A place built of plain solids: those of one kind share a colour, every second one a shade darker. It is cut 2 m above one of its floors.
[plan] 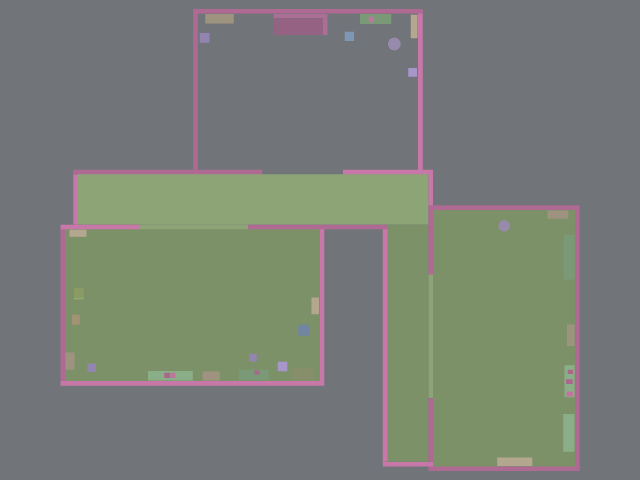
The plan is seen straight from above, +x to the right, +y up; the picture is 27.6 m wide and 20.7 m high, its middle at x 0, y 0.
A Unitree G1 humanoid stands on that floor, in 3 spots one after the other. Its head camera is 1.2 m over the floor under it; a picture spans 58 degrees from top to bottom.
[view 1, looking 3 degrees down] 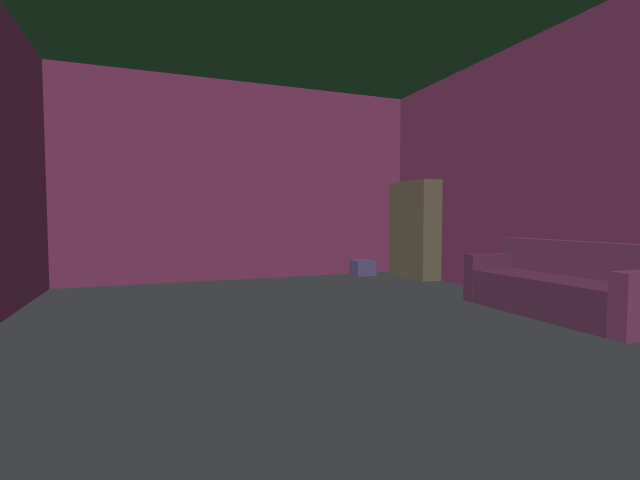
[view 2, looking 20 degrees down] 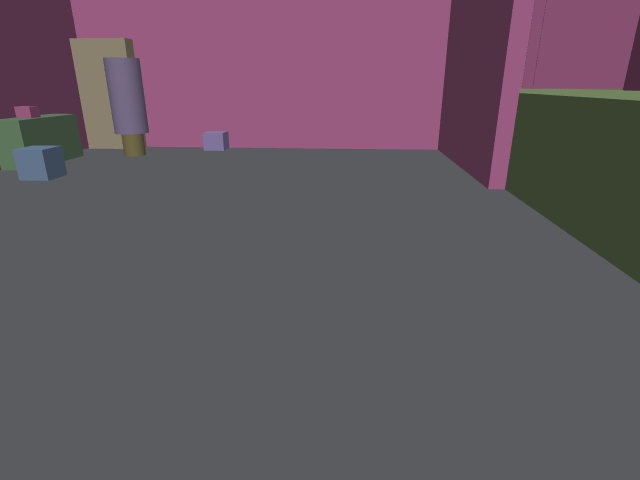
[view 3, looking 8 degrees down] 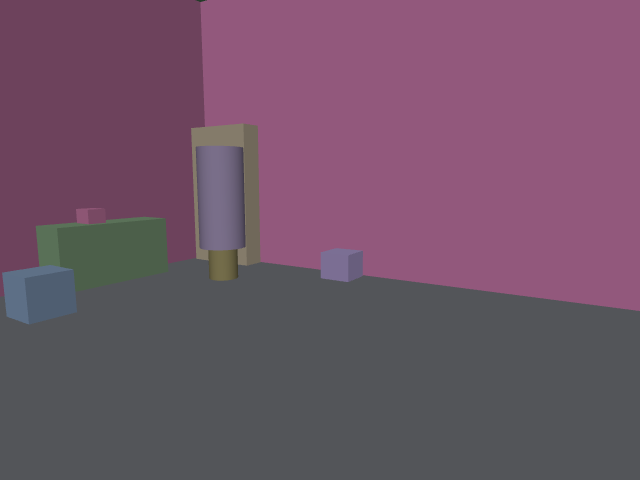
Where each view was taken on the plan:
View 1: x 3.06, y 4.68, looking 159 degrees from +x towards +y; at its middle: wall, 8.94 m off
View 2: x -4.21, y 4.68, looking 4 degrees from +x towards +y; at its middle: ground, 3.51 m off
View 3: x -0.59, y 4.68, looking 32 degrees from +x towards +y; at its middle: wall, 5.74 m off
